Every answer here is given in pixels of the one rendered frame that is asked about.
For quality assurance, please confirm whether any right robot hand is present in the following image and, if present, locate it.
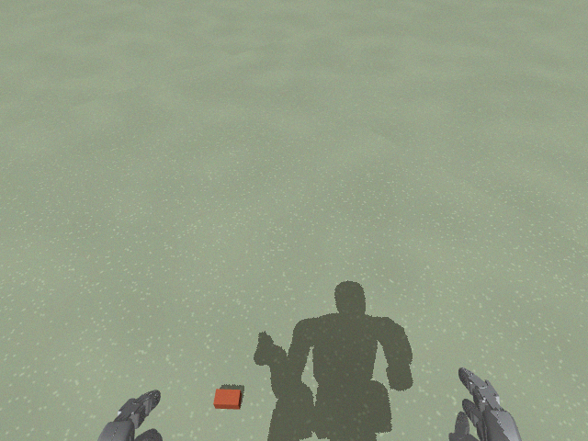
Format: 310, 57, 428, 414
448, 367, 522, 441

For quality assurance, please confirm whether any left robot hand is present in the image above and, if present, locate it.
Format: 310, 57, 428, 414
97, 390, 163, 441

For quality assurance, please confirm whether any small box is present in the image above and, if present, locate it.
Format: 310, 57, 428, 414
213, 389, 242, 410

